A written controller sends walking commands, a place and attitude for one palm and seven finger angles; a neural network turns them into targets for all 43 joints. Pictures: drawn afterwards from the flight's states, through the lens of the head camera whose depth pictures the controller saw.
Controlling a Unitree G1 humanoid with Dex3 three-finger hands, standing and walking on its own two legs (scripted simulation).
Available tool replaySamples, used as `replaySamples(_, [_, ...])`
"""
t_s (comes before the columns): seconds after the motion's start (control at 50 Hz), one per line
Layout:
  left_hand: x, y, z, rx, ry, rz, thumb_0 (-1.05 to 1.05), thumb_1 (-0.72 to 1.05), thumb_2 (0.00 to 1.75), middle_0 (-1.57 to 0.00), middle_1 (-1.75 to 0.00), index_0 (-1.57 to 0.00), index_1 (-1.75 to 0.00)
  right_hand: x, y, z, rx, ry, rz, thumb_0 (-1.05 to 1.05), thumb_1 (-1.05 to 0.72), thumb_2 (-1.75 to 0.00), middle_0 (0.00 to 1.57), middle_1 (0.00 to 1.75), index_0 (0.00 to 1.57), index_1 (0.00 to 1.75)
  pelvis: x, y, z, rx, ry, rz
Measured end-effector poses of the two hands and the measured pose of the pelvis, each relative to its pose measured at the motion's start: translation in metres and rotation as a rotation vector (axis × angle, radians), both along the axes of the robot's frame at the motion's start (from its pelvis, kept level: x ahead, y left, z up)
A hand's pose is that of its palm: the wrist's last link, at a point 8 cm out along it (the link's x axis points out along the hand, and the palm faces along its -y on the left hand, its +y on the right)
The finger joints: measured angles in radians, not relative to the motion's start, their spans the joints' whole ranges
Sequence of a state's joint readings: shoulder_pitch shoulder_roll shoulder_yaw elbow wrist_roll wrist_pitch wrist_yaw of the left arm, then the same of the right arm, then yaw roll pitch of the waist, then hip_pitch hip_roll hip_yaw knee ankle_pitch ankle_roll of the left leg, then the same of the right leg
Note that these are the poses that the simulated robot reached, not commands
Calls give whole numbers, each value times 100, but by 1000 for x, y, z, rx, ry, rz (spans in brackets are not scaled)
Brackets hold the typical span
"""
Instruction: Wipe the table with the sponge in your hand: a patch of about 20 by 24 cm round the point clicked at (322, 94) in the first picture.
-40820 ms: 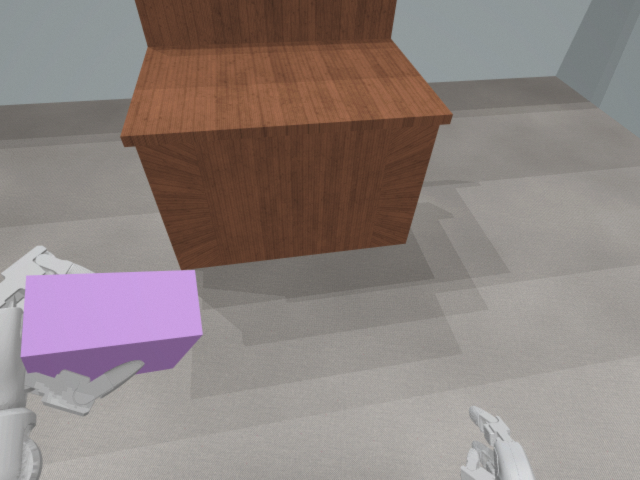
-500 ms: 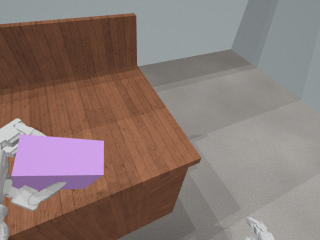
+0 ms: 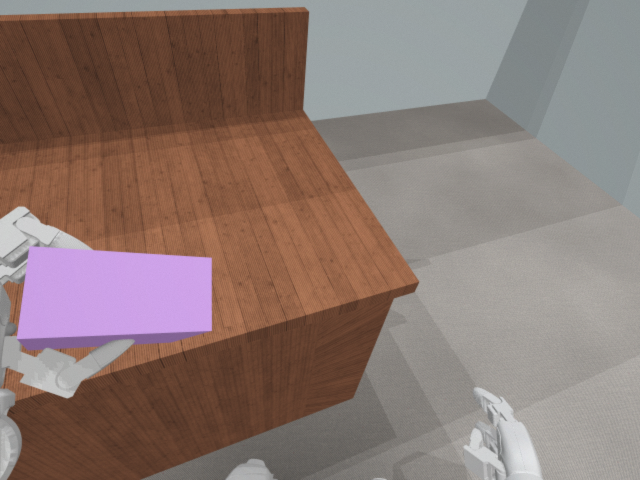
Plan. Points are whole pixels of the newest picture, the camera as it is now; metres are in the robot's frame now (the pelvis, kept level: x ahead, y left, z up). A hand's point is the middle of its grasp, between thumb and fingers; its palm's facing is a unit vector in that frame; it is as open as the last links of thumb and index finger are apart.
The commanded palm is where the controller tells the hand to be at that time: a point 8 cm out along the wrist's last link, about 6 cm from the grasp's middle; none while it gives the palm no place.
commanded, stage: step back with the hand held close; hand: left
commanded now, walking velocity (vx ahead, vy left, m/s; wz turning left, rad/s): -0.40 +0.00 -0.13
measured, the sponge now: (142, 305) +0.23 +0.20 +0.16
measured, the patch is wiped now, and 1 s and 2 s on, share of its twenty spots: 1.00 1.00 1.00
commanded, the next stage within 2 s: stop stepping back and stand still in 0.30 s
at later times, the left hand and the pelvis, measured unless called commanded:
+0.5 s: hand (25, 396) +0.14 +0.23 +0.20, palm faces +0.35 -0.88 -0.33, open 10.2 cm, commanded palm +0.08 +0.27 +0.21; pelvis -0.10 +0.00 +0.02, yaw -4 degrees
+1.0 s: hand out of the picture +0.05 +0.18 +0.18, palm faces +0.31 -0.90 -0.32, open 10.2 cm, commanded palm +0.00 +0.24 +0.21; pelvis -0.18 -0.03 +0.02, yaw -3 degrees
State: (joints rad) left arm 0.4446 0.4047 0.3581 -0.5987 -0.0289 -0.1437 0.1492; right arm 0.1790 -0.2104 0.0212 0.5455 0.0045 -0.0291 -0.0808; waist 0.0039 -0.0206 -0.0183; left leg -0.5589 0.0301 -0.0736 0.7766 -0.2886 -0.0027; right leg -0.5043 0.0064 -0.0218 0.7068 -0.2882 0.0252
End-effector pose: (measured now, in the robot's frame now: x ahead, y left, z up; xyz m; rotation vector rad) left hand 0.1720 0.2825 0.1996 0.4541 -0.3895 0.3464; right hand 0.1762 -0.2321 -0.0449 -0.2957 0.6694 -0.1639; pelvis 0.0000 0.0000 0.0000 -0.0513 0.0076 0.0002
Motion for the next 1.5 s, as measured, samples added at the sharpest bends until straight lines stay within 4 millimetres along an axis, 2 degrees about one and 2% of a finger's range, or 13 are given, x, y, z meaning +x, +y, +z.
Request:
replaySamples(0.12, [-25,0,3,47,-37,57,-1,-52,104,-73,-133,-74,-134,-5,4,-7,35,-29,52,1,-90,-90,21,30,21,30,-13,-11,-7,-11,-3,52])
replaySamples(0.24, [-47,-9,-1,-55,3,18,-1,-52,104,-73,-133,-74,-134,-27,10,-7,22,84,70,1,-90,-90,21,30,21,30,-30,-8,7,33,11,47])
replaySamples(0.38, [-60,11,-3,2,47,12,-1,-52,104,-73,-133,-74,-134,-53,24,4,34,45,54,1,-90,-90,21,30,21,30,-69,1,11,41,33,0])
replaySamples(0.5, [-75,-11,6,-60,71,-30,-2,-52,104,-73,-134,-74,-134,-100,21,12,108,-2,22,1,-90,-90,21,30,21,30,-98,-3,22,21,22,-68])
replaySamples(0.62, [-95,-41,7,4,86,-112,-1,-52,104,-73,-134,-74,-134,-153,-11,-5,106,4,-47,1,-90,-90,21,30,21,30,-124,-14,12,-2,4,-67])
replaySamples(0.74, [-117,-36,-1,-31,83,-116,-1,-52,104,-73,-133,-74,-134,-215,-46,-3,31,93,-167,1,-90,-90,21,30,21,30,-138,-16,15,23,15,-78])
replaySamples(0.82, [-128,-26,-8,-23,72,-73,-1,-52,104,-73,-133,-74,-134,-240,-59,-7,3,85,-206,1,-90,-90,20,30,21,30,-154,-16,7,46,1,-87])
replaySamples(0.88, [-138,-31,-10,-25,107,-46,-1,-52,104,-73,-134,-74,-134,-253,-59,-9,33,55,-205,1,-91,-90,20,30,20,30,-161,-22,10,69,-15,-102])
replaySamples(0.98, [-158,-51,-7,-58,91,-70,-2,-52,104,-73,-134,-74,-134,-262,-53,-19,69,89,-141,1,-91,-90,20,30,20,30,-173,-31,13,37,-35,-62])
replaySamples(1.06, [-171,-57,1,-91,55,-89,-1,-52,104,-73,-134,-74,-134,-262,-47,-13,78,113,-113,1,-90,-90,20,30,21,30,-181,-35,21,61,-17,-62])
replaySamples(1.18, [-182,-45,1,-45,80,-44,-1,-52,104,-73,-134,-74,-134,-245,-39,-6,80,23,-86,1,-90,-90,21,30,21,30,-195,-31,16,55,-17,-51])
replaySamples(1.28, [-193,-38,-5,-40,140,37,-1,-52,104,-73,-134,-74,-134,-231,-34,-4,109,-31,-49,1,-90,-90,21,30,21,30,-191,-35,17,50,-34,-45])
replaySamples(1.5, [-186,-41,-3,-107,101,17,-1,-52,104,-73,-134,-74,-134,-212,-30,9,63,-16,-3,1,-90,-90,21,30,21,30,-187,-30,24,49,-33,-38])
